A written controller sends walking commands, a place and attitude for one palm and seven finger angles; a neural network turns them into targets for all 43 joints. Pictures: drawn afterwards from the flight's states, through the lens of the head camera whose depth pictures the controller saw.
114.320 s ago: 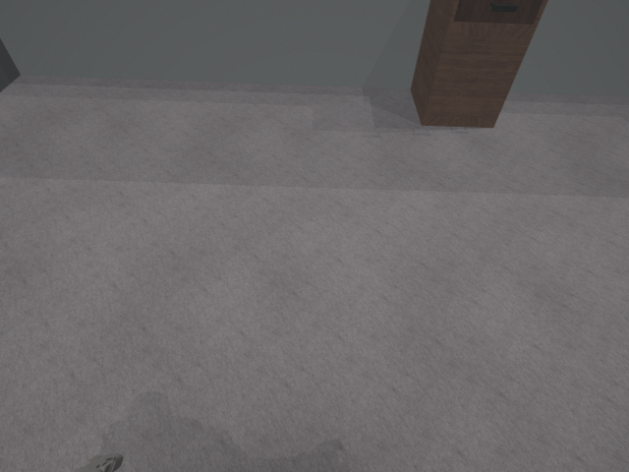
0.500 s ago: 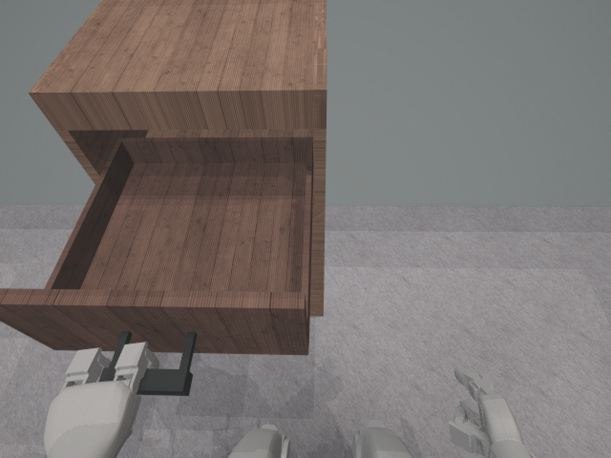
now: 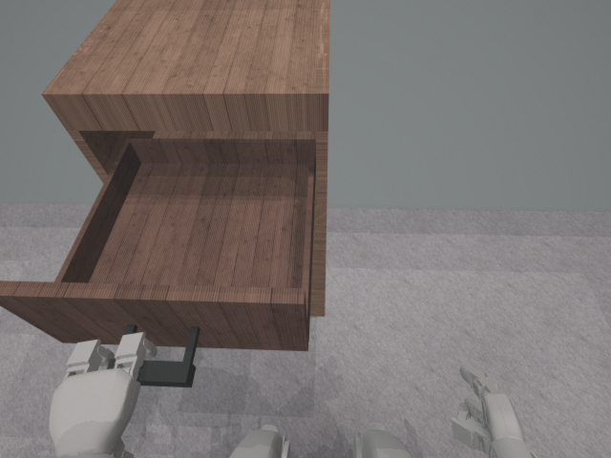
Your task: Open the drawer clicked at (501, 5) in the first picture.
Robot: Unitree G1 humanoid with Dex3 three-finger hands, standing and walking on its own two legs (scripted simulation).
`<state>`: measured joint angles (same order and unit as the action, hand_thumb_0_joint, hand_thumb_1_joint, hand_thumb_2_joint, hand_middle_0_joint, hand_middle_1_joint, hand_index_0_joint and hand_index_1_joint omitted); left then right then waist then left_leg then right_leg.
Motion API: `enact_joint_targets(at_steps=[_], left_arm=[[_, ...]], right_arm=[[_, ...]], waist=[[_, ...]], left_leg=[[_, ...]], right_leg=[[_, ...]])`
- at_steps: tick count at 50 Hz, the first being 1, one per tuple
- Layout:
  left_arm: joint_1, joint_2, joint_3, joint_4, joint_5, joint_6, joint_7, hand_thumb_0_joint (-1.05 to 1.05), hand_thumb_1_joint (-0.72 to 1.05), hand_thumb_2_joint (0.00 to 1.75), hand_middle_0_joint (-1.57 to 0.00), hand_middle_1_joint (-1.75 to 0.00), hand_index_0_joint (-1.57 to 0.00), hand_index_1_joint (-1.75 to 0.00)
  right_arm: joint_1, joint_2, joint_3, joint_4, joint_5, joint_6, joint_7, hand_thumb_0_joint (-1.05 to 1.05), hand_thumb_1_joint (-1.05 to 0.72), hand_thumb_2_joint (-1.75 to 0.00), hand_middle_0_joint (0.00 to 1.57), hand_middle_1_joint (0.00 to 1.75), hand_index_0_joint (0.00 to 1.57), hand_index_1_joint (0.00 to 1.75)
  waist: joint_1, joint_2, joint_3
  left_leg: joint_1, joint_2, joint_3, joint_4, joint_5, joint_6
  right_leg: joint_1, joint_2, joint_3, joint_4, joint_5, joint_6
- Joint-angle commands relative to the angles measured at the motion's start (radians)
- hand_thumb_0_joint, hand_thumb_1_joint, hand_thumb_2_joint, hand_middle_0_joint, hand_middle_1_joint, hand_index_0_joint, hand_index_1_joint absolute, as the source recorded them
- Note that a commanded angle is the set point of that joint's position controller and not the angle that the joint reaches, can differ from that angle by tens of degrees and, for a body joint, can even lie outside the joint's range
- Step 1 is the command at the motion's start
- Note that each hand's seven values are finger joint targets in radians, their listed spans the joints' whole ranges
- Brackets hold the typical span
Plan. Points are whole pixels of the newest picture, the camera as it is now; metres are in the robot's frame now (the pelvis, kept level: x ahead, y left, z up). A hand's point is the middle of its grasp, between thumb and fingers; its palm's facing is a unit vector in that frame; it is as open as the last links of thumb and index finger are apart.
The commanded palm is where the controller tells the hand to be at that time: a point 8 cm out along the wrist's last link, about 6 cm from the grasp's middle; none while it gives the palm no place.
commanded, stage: lift the hand off the handle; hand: left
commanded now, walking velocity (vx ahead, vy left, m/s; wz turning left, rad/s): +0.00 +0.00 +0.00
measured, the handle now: (156, 353) +0.24 +0.23 -0.01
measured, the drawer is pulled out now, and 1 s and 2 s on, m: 0.30 0.30 0.30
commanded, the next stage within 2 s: none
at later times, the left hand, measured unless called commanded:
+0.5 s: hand (122, 388) +0.20 +0.26 -0.02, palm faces -0.02 -0.06 -1.00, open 13.8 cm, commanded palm +0.18 +0.25 +0.04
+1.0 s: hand (116, 381) +0.20 +0.25 +0.02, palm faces +0.00 -0.07 -1.00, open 13.8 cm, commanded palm +0.18 +0.24 +0.08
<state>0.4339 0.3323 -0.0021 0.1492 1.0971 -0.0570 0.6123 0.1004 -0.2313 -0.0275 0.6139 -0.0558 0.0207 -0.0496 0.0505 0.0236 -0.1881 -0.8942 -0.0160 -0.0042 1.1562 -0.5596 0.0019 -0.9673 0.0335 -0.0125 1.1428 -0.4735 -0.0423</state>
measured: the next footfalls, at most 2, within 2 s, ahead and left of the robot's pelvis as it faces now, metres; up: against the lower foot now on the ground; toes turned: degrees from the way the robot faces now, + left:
none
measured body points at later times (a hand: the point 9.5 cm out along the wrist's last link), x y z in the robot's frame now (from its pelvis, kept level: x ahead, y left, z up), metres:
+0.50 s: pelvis +0.01 +0.01 +0.01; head +0.06 -0.01 +0.46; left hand +0.19 +0.26 +0.04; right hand +0.20 -0.23 -0.10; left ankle +0.00 +0.12 -0.65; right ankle +0.04 -0.09 -0.65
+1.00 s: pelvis +0.02 +0.01 +0.03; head +0.06 -0.01 +0.48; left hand +0.19 +0.25 +0.07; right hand +0.23 -0.21 -0.07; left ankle +0.00 +0.12 -0.65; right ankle +0.04 -0.09 -0.65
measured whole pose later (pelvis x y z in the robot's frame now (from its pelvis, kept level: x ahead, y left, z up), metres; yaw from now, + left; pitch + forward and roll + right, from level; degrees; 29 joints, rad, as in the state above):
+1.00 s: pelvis +0.02 +0.01 +0.03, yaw -1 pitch +12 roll +0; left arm 0.47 0.33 -0.07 0.03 1.08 0.02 0.54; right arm 0.12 -0.22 -0.01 0.57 -0.04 0.05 -0.02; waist 0.06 0.04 -0.16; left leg -0.68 -0.02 0.01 0.98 -0.52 0.01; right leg -0.75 0.03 0.01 0.97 -0.43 -0.03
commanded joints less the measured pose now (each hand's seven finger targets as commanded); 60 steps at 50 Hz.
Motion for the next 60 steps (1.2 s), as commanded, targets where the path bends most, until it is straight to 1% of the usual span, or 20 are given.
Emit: enact_joint_targets(at_steps=[1, 4, 10, 12, 15, 17, 23, 26, 29, 33, 35, 36, 40, 41, 44, 46, 50, 55, 58, 60], left_arm=[[-0.033, 0.143, 0.070, -0.177, 0.007, 0.001, 0.042, 0.00, -0.50, 0.30, -0.30, -1.20, -0.30, -1.20], [-0.026, 0.164, 0.094, -0.175, 0.008, -0.001, 0.047, 0.00, -0.50, 0.30, -0.30, -1.20, -0.30, -1.20], [-0.081, 0.149, 0.073, -0.163, 0.012, 0.023, 0.057, 0.00, -0.50, 0.30, -0.30, -1.20, -0.30, -1.20], [-0.095, 0.148, 0.073, -0.140, 0.008, 0.033, 0.054, 0.00, -0.50, 0.30, -0.30, -1.20, -0.30, -1.20], [-0.093, 0.149, 0.065, -0.156, 0.004, 0.042, 0.042, 0.00, -0.50, 0.30, -0.30, -1.20, -0.30, -1.20], [-0.079, 0.149, 0.058, -0.187, -0.007, 0.048, 0.032, 0.00, -0.50, 0.30, -0.30, -1.20, -0.30, -1.20], [-0.052, 0.166, 0.079, -0.197, -0.014, 0.046, 0.014, 0.00, -0.50, 0.30, -0.30, -1.20, -0.30, -1.20], [-0.027, 0.141, 0.054, -0.208, -0.014, 0.047, 0.011, 0.00, -0.50, 0.30, -0.30, -1.20, -0.30, -1.20], [0.007, 0.167, 0.084, -0.239, -0.024, 0.044, 0.010, 0.00, -0.50, 0.30, -0.30, -1.20, -0.30, -1.20], [0.005, 0.135, 0.041, -0.275, -0.015, 0.045, 0.003, 0.00, -0.50, 0.30, -0.30, -1.20, -0.30, -1.20], [0.036, 0.136, 0.045, -0.264, -0.019, 0.052, 0.000, 0.00, -0.50, 0.30, -0.30, -1.20, -0.30, -1.20], [0.009, 0.123, 0.027, -0.262, -0.020, 0.056, -0.006, 0.00, -0.50, 0.30, -0.30, -1.20, -0.30, -1.20], [0.006, 0.141, 0.040, -0.307, -0.008, 0.053, -0.008, 0.00, -0.50, 0.30, -0.30, -1.20, -0.30, -1.20], [0.012, 0.122, 0.018, -0.300, -0.011, 0.057, -0.014, 0.00, -0.50, 0.30, -0.30, -1.20, -0.30, -1.20], [0.018, 0.142, 0.036, -0.305, -0.013, 0.066, -0.021, 0.00, -0.50, 0.30, -0.30, -1.20, -0.30, -1.20], [-0.001, 0.133, 0.027, -0.304, -0.010, 0.073, -0.026, 0.00, -0.50, 0.30, -0.30, -1.20, -0.30, -1.20], [-0.021, 0.140, 0.026, -0.333, -0.015, 0.078, -0.040, 0.00, -0.50, 0.30, -0.30, -1.20, -0.30, -1.20], [-0.009, 0.151, 0.040, -0.343, -0.025, 0.069, -0.061, 0.00, -0.50, 0.30, -0.30, -1.20, -0.30, -1.20], [0.021, 0.144, 0.031, -0.365, -0.026, 0.060, -0.069, 0.00, -0.50, 0.30, -0.30, -1.20, -0.30, -1.20], [0.039, 0.155, 0.044, -0.371, -0.034, 0.061, -0.073, 0.00, -0.50, 0.30, -0.30, -1.20, -0.30, -1.20]], right_arm=[[-0.088, -0.106, -0.038, -0.141, -0.004, -0.051, -0.004, 0.00, -0.90, -0.90, 0.20, 0.30, 0.20, 0.30], [-0.085, -0.111, -0.037, -0.143, -0.006, -0.051, -0.005, 0.00, -0.90, -0.90, 0.20, 0.30, 0.20, 0.30], [-0.091, -0.109, -0.033, -0.138, -0.003, -0.043, -0.005, 0.00, -0.90, -0.90, 0.20, 0.30, 0.20, 0.30], [-0.087, -0.109, -0.035, -0.133, 0.000, -0.042, -0.010, 0.00, -0.90, -0.90, 0.20, 0.30, 0.20, 0.30], [-0.088, -0.110, -0.033, -0.135, 0.003, -0.043, -0.012, 0.00, -0.90, -0.90, 0.20, 0.30, 0.20, 0.30], [-0.085, -0.110, -0.034, -0.141, 0.006, -0.043, -0.011, 0.00, -0.90, -0.90, 0.20, 0.30, 0.20, 0.30], [-0.080, -0.109, -0.030, -0.147, 0.008, -0.039, -0.011, 0.00, -0.90, -0.90, 0.20, 0.30, 0.20, 0.30], [-0.074, -0.109, -0.031, -0.154, 0.007, -0.036, -0.003, 0.00, -0.90, -0.90, 0.20, 0.30, 0.20, 0.30], [-0.072, -0.114, -0.030, -0.165, 0.008, -0.031, 0.002, 0.00, -0.90, -0.90, 0.20, 0.30, 0.20, 0.30], [-0.073, -0.112, -0.032, -0.173, 0.006, -0.027, 0.014, 0.00, -0.90, -0.90, 0.20, 0.30, 0.20, 0.30], [-0.071, -0.111, -0.027, -0.179, 0.008, -0.023, 0.017, 0.00, -0.90, -0.90, 0.20, 0.30, 0.20, 0.30], [-0.074, -0.111, -0.030, -0.178, 0.010, -0.022, 0.017, 0.00, -0.90, -0.90, 0.20, 0.30, 0.20, 0.30], [-0.070, -0.108, -0.026, -0.187, 0.007, -0.023, 0.021, 0.00, -0.90, -0.90, 0.20, 0.30, 0.20, 0.30], [-0.071, -0.105, -0.029, -0.185, 0.010, -0.024, 0.023, 0.00, -0.90, -0.90, 0.20, 0.30, 0.20, 0.30], [-0.078, -0.107, -0.023, -0.192, 0.014, -0.019, 0.025, 0.00, -0.90, -0.90, 0.20, 0.30, 0.20, 0.30], [-0.079, -0.101, -0.025, -0.188, 0.015, -0.018, 0.026, 0.00, -0.90, -0.90, 0.20, 0.30, 0.20, 0.30], [-0.082, -0.102, -0.017, -0.195, 0.014, -0.019, 0.025, 0.00, -0.90, -0.90, 0.20, 0.30, 0.20, 0.30], [-0.085, -0.098, -0.016, -0.190, 0.016, -0.024, 0.024, 0.00, -0.90, -0.90, 0.20, 0.30, 0.20, 0.30], [-0.084, -0.095, -0.019, -0.192, 0.018, -0.027, 0.030, 0.00, -0.90, -0.90, 0.20, 0.30, 0.20, 0.30], [-0.085, -0.096, -0.016, -0.196, 0.018, -0.026, 0.032, 0.00, -0.90, -0.90, 0.20, 0.30, 0.20, 0.30]], waist=[[-0.006, -0.019, -0.193], [0.002, -0.025, -0.205], [-0.007, -0.013, -0.202], [-0.010, -0.042, -0.195], [-0.002, -0.004, -0.225], [-0.001, -0.007, -0.231], [-0.002, -0.022, -0.176], [-0.001, -0.009, -0.176], [0.006, -0.009, -0.184], [0.002, 0.013, -0.167], [0.003, -0.015, -0.147], [-0.007, -0.030, -0.130], [0.009, 0.004, -0.164], [0.004, 0.002, -0.143], [0.011, 0.012, -0.128], [0.007, -0.015, -0.121], [0.010, -0.002, -0.124], [0.010, -0.029, -0.108], [0.018, 0.004, -0.112], [0.018, -0.021, -0.100]], left_leg=[[0.127, -0.026, 0.002, -0.146, 0.195, 0.024], [0.127, -0.026, -0.001, -0.148, 0.209, 0.022], [0.131, -0.025, 0.004, -0.154, 0.191, 0.022], [0.126, -0.024, 0.002, -0.159, 0.185, 0.022], [0.156, -0.025, 0.005, -0.172, 0.215, 0.021], [0.179, -0.024, 0.005, -0.186, 0.236, 0.022], [0.192, -0.020, 0.001, -0.214, 0.237, 0.021], [0.218, -0.019, 0.002, -0.231, 0.257, 0.019], [0.237, -0.019, 0.001, -0.244, 0.284, 0.018], [0.275, -0.016, -0.001, -0.261, 0.301, 0.015], [0.276, -0.015, 0.000, -0.270, 0.310, 0.016], [0.273, -0.014, -0.004, -0.274, 0.291, 0.017], [0.313, -0.016, 0.000, -0.290, 0.321, 0.014], [0.317, -0.015, -0.001, -0.294, 0.327, 0.014], [0.323, -0.014, -0.002, -0.314, 0.329, 0.010], [0.331, -0.013, 0.000, -0.320, 0.320, 0.013], [0.348, -0.017, 0.003, -0.338, 0.323, 0.016], [0.360, -0.020, 0.004, -0.353, 0.325, 0.019], [0.382, -0.017, 0.003, -0.365, 0.347, 0.017], [0.377, -0.019, 0.008, -0.367, 0.342, 0.018]], right_leg=[[0.171, -0.005, 0.050, -0.207, 0.147, -0.009], [0.178, -0.004, 0.045, -0.200, 0.154, -0.011], [0.168, -0.006, 0.042, -0.207, 0.127, -0.007], [0.175, -0.004, 0.041, -0.215, 0.125, -0.005], [0.200, -0.003, 0.044, -0.215, 0.157, -0.008], [0.224, -0.001, 0.037, -0.224, 0.180, -0.009], [0.238, 0.002, 0.033, -0.249, 0.183, -0.008], [0.250, 0.002, 0.024, -0.255, 0.196, -0.011], [0.280, 0.005, 0.031, -0.264, 0.227, -0.014], [0.269, 0.007, 0.019, -0.270, 0.221, -0.014], [0.279, 0.007, 0.014, -0.278, 0.226, -0.011], [0.277, 0.007, 0.012, -0.288, 0.216, -0.009], [0.303, 0.008, 0.023, -0.292, 0.234, -0.013], [0.305, 0.008, 0.017, -0.299, 0.243, -0.013], [0.325, 0.010, 0.017, -0.314, 0.238, -0.014], [0.332, 0.010, 0.021, -0.324, 0.238, -0.011], [0.364, 0.007, 0.035, -0.343, 0.251, -0.011], [0.394, 0.007, 0.051, -0.367, 0.273, -0.009], [0.406, 0.008, 0.048, -0.370, 0.284, -0.013], [0.421, 0.005, 0.059, -0.382, 0.296, -0.009]])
